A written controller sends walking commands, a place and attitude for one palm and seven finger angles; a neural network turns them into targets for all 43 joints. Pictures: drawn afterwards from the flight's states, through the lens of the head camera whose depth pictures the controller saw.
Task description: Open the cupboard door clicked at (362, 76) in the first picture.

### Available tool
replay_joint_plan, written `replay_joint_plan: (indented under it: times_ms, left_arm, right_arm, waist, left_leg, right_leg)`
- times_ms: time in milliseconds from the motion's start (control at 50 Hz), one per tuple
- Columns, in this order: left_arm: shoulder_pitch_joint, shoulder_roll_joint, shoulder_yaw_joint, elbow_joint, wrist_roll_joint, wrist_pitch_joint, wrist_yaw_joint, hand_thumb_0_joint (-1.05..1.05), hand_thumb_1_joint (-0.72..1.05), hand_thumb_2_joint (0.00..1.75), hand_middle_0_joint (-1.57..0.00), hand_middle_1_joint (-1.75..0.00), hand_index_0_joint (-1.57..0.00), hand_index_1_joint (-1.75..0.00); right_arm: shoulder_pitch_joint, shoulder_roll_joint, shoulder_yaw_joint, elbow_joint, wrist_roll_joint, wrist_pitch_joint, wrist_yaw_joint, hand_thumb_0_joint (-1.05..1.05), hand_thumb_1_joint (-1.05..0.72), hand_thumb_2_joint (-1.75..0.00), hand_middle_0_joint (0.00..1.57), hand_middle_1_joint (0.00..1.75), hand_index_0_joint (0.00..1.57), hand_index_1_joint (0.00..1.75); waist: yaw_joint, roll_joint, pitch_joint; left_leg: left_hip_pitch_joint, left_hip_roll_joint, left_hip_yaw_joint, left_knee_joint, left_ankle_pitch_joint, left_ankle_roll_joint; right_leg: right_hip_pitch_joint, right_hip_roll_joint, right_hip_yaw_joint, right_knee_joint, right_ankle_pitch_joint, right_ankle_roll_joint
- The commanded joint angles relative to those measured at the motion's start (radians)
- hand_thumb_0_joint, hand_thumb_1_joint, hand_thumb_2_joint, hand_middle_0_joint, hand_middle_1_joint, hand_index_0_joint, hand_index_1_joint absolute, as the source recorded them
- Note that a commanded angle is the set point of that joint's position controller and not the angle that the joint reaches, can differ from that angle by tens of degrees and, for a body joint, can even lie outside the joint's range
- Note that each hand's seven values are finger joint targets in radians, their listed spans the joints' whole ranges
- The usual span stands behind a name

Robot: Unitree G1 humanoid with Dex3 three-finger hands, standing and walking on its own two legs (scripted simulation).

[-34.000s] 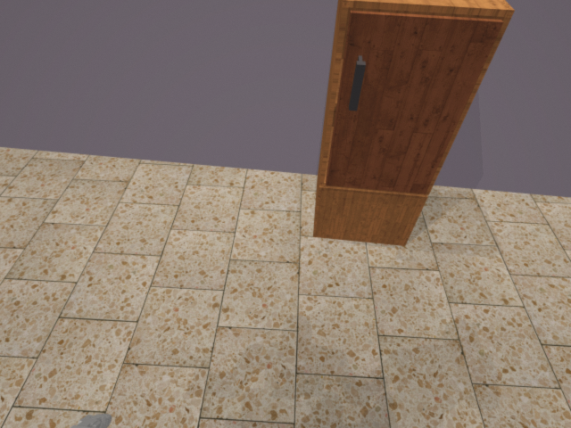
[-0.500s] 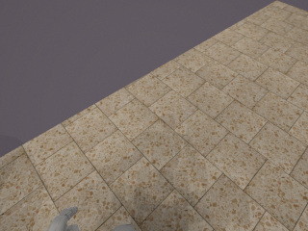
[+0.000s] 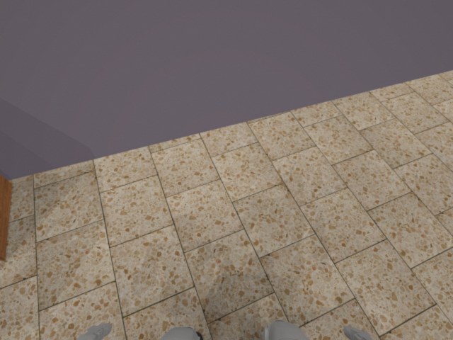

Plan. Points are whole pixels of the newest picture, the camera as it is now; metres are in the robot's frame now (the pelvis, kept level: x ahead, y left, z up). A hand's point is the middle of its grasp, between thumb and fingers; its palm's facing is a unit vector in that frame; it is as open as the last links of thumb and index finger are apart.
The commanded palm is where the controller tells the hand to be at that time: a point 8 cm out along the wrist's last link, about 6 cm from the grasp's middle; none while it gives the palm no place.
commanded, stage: turn to face it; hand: left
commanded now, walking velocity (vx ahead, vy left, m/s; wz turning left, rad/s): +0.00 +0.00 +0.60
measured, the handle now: out of the picture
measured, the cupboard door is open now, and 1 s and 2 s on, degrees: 49 49 49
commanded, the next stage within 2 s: take the last steps up to it in 1.90 s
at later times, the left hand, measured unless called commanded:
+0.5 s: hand out of the picture +0.02 +0.19 -0.18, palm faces +0.32 -0.92 -0.23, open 7.4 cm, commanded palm none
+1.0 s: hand out of the picture -0.04 +0.14 -0.17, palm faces +0.59 -0.78 -0.21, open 7.4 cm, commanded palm none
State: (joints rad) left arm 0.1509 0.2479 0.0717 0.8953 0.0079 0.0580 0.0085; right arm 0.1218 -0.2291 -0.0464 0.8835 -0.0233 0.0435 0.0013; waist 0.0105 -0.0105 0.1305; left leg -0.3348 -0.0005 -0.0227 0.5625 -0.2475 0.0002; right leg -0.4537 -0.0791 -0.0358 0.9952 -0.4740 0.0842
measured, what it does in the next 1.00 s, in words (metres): steps on the spot, turning left: right foot, then left foot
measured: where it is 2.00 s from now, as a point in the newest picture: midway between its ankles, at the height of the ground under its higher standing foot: outside the picture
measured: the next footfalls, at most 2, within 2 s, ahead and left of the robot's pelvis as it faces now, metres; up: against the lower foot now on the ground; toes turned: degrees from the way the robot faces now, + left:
right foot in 0.10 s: +0.06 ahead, -0.16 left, +0.00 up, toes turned +1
left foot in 0.40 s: +0.03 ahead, +0.10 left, +0.00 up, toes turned +20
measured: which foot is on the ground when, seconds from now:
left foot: down 0.00-0.10, up 0.12-0.38, down 0.40-0.70, up 0.72-1.00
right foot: up 0.00-0.08, down 0.10-0.40, up 0.42-0.68, down 0.70-1.00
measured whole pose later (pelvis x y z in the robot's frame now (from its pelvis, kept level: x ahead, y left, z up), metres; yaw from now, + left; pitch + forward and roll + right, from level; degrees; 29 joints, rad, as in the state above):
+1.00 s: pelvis +0.03 -0.06 +0.00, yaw +37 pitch +1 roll +1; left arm 0.23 0.22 0.04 0.89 0.02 0.01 0.01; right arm 0.10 -0.24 -0.07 0.89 -0.01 0.07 0.03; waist 0.00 -0.06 0.12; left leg -0.34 0.00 0.09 0.66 -0.36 -0.05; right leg -0.23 -0.15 -0.19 0.59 -0.35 0.04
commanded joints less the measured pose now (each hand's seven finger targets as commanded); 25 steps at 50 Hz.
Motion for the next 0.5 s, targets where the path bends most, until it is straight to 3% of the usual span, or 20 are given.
replay_joint_plan:
  times_ms: [0,20,40,60,80,100,120,140,160,200,220,260,300,340,360,380,400,420,440,480]
  left_arm:
    - [0.04,0.069,0.017,-0.088,0.004,-0.031,-0.004,0.0,0.9,0.9,-0.2,-0.3,-0.2,-0.3]
    - [0.079,0.073,0.021,-0.08,0.003,-0.034,-0.003,0.0,0.9,0.9,-0.2,-0.3,-0.2,-0.3]
    - [0.123,0.09,0.027,-0.07,0.004,-0.041,0.0,0.0,0.9,0.9,-0.2,-0.3,-0.2,-0.3]
    - [0.156,0.15,0.04,-0.071,0.015,-0.051,0.008,0.0,0.9,0.9,-0.2,-0.3,-0.2,-0.3]
    - [0.148,0.24,0.055,-0.082,0.027,-0.056,0.015,0.0,0.9,0.9,-0.2,-0.3,-0.2,-0.3]
    - [0.114,0.247,0.044,-0.099,0.019,-0.05,0.014,0.0,0.9,0.9,-0.2,-0.3,-0.2,-0.3]
    - [0.071,0.2,0.041,-0.107,0.018,-0.056,0.021,0.0,0.9,0.9,-0.2,-0.3,-0.2,-0.3]
    - [0.033,0.16,0.029,-0.114,0.015,-0.058,0.023,0.0,0.9,0.9,-0.2,-0.3,-0.2,-0.3]
    - [0.015,0.133,0.018,-0.118,0.014,-0.06,0.023,0.0,0.9,0.9,-0.2,-0.3,-0.2,-0.3]
    - [0.03,0.133,0.021,-0.112,0.019,-0.066,0.025,0.0,0.9,0.9,-0.2,-0.3,-0.2,-0.3]
    - [0.061,0.145,0.025,-0.101,0.018,-0.068,0.024,0.0,0.9,0.9,-0.2,-0.3,-0.2,-0.3]
    - [0.11,0.178,0.035,-0.077,0.019,-0.069,0.023,0.0,0.9,0.9,-0.2,-0.3,-0.2,-0.3]
    - [0.121,0.191,0.041,-0.063,0.018,-0.067,0.019,0.0,0.9,0.9,-0.2,-0.3,-0.2,-0.3]
    - [0.09,0.19,0.045,-0.065,0.007,-0.062,0.013,0.0,0.9,0.9,-0.2,-0.3,-0.2,-0.3]
    - [0.076,0.164,0.041,-0.085,0.0,-0.056,0.009,0.0,0.9,0.9,-0.2,-0.3,-0.2,-0.3]
    - [0.051,0.093,0.02,-0.123,-0.003,-0.051,0.003,0.0,0.9,0.9,-0.2,-0.3,-0.2,-0.3]
    - [-0.021,0.094,0.011,-0.158,0.006,-0.04,0.007,0.0,0.9,0.9,-0.2,-0.3,-0.2,-0.3]
    - [-0.073,0.089,0.015,-0.155,0.008,-0.033,0.011,0.0,0.9,0.9,-0.2,-0.3,-0.2,-0.3]
    - [-0.071,0.09,0.018,-0.135,0.005,-0.032,0.011,0.0,0.9,0.9,-0.2,-0.3,-0.2,-0.3]
    - [-0.025,0.086,0.019,-0.102,0.006,-0.027,0.001,0.0,0.9,0.9,-0.2,-0.3,-0.2,-0.3]
  right_arm:
    - [-0.002,-0.228,-0.071,-0.064,-0.008,-0.014,-0.008,0.0,-0.9,-0.9,0.2,0.3,0.2,0.3]
    - [-0.024,-0.224,-0.073,-0.072,-0.005,-0.01,-0.007,0.0,-0.9,-0.9,0.2,0.3,0.2,0.3]
    - [-0.047,-0.209,-0.073,-0.08,0.001,-0.006,-0.006,0.0,-0.9,-0.9,0.2,0.3,0.2,0.3]
    - [-0.045,-0.159,-0.068,-0.098,0.01,-0.004,-0.001,0.0,-0.9,-0.9,0.2,0.3,0.2,0.3]
    - [-0.049,-0.097,-0.059,-0.121,0.013,-0.004,0.008,0.0,-0.9,-0.9,0.2,0.3,0.2,0.3]
    - [-0.039,-0.118,-0.059,-0.126,0.006,-0.003,0.017,0.0,-0.9,-0.9,0.2,0.3,0.2,0.3]
    - [-0.05,-0.114,-0.067,-0.107,0.004,0.006,0.015,0.0,-0.9,-0.9,0.2,0.3,0.2,0.3]
    - [-0.036,-0.118,-0.064,-0.087,0.003,0.009,0.017,0.0,-0.9,-0.9,0.2,0.3,0.2,0.3]
    - [-0.025,-0.104,-0.06,-0.076,0.004,0.011,0.022,0.0,-0.9,-0.9,0.2,0.3,0.2,0.3]
    - [-0.033,-0.073,-0.044,-0.072,0.011,0.008,0.027,0.0,-0.9,-0.9,0.2,0.3,0.2,0.3]
    - [-0.049,-0.057,-0.038,-0.073,0.013,0.005,0.029,0.0,-0.9,-0.9,0.2,0.3,0.2,0.3]
    - [-0.072,-0.045,-0.029,-0.079,0.016,-0.003,0.03,0.0,-0.9,-0.9,0.2,0.3,0.2,0.3]
    - [-0.049,-0.051,-0.026,-0.076,0.016,-0.009,0.029,0.0,-0.9,-0.9,0.2,0.3,0.2,0.3]
    - [0.022,-0.085,-0.034,-0.058,0.011,-0.014,0.026,0.0,-0.9,-0.9,0.2,0.3,0.2,0.3]
    - [0.087,-0.151,-0.052,-0.046,0.006,-0.021,0.023,0.0,-0.9,-0.9,0.2,0.3,0.2,0.3]
    - [0.15,-0.254,-0.08,-0.043,-0.003,-0.023,0.018,0.0,-0.9,-0.9,0.2,0.3,0.2,0.3]
    - [0.213,-0.296,-0.085,-0.021,-0.006,-0.015,0.008,0.0,-0.9,-0.9,0.2,0.3,0.2,0.3]
    - [0.205,-0.274,-0.083,-0.019,-0.008,-0.022,-0.007,0.0,-0.9,-0.9,0.2,0.3,0.2,0.3]
    - [0.16,-0.251,-0.074,-0.03,-0.007,-0.024,-0.016,0.0,-0.9,-0.9,0.2,0.3,0.2,0.3]
    - [0.07,-0.209,-0.059,-0.05,-0.004,-0.03,-0.02,0.0,-0.9,-0.9,0.2,0.3,0.2,0.3]
  waist:
    - [-0.016,0.183,-0.186]
    - [0.004,0.189,-0.187]
    - [0.029,0.15,-0.182]
    - [0.049,-0.036,-0.179]
    - [0.059,-0.322,-0.159]
    - [0.047,-0.263,-0.165]
    - [0.019,-0.264,-0.141]
    - [-0.005,-0.277,-0.114]
    - [-0.018,-0.249,-0.116]
    - [-0.01,-0.197,-0.145]
    - [0.01,-0.173,-0.172]
    - [0.036,-0.171,-0.189]
    - [0.029,-0.185,-0.197]
    - [-0.017,-0.158,-0.211]
    - [-0.055,-0.003,-0.248]
    - [-0.09,0.293,-0.252]
    - [-0.119,0.256,-0.239]
    - [-0.117,0.229,-0.229]
    - [-0.091,0.244,-0.207]
    - [-0.038,0.212,-0.194]
  left_leg:
    - [0.05,0.21,-0.236,-0.182,0.191,0.134]
    - [0.002,0.193,-0.233,-0.158,0.152,0.119]
    - [-0.071,0.155,-0.218,-0.11,0.08,0.087]
    - [-0.192,0.062,-0.145,0.035,-0.07,0.029]
    - [-0.291,-0.067,0.021,0.29,-0.309,-0.046]
    - [-0.232,-0.02,-0.011,0.508,-0.356,-0.029]
    - [-0.255,0.001,-0.024,0.638,-0.308,-0.031]
    - [-0.275,0.032,-0.019,0.686,-0.256,-0.041]
    - [-0.256,0.041,0.0,0.664,-0.227,-0.054]
    - [-0.205,0.045,0.05,0.487,-0.241,-0.068]
    - [-0.184,0.035,0.079,0.386,-0.24,-0.072]
    - [-0.135,0.018,0.118,0.24,-0.232,-0.066]
    - [-0.071,-0.001,0.144,0.096,-0.171,-0.056]
    - [0.091,-0.001,0.14,-0.072,0.008,-0.036]
    - [0.262,0.101,0.017,-0.135,0.215,0.013]
    - [0.393,0.367,-0.338,-0.157,0.579,0.158]
    - [0.335,0.441,-0.392,-0.178,0.563,0.25]
    - [0.293,0.387,-0.402,-0.186,0.509,0.242]
    - [0.241,0.34,-0.357,-0.189,0.46,0.215]
    - [0.196,0.263,-0.25,-0.188,0.413,0.165]
  right_leg:
    - [0.14,0.046,-0.023,-0.233,0.038,-0.015]
    - [0.215,0.059,-0.03,-0.324,0.095,-0.018]
    - [0.312,0.055,-0.033,-0.461,0.179,-0.024]
    - [0.404,-0.086,0.119,-0.653,0.12,-0.065]
    - [0.393,-0.35,0.39,-0.779,0.117,-0.181]
    - [0.265,-0.409,0.371,-0.783,0.127,-0.246]
    - [0.237,-0.352,0.343,-0.747,0.187,-0.239]
    - [0.243,-0.304,0.241,-0.71,0.311,-0.223]
    - [0.254,-0.266,0.136,-0.677,0.442,-0.208]
    - [0.329,-0.255,0.046,-0.623,0.652,-0.2]
    - [0.39,-0.254,0.02,-0.591,0.742,-0.197]
    - [0.438,-0.274,0.011,-0.544,0.829,-0.199]
    - [0.441,-0.272,-0.016,-0.49,0.852,-0.175]
    - [0.346,-0.25,-0.072,-0.394,0.764,-0.114]
    - [0.187,-0.208,-0.115,-0.252,0.574,-0.06]
    - [-0.09,-0.063,-0.14,-0.026,-0.051,0.015]
    - [-0.133,-0.04,-0.034,0.105,-0.206,0.002]
    - [-0.167,-0.037,0.015,0.164,-0.15,-0.001]
    - [-0.156,-0.04,0.044,0.183,-0.084,-0.002]
    - [-0.103,-0.032,0.047,0.13,0.01,0.0]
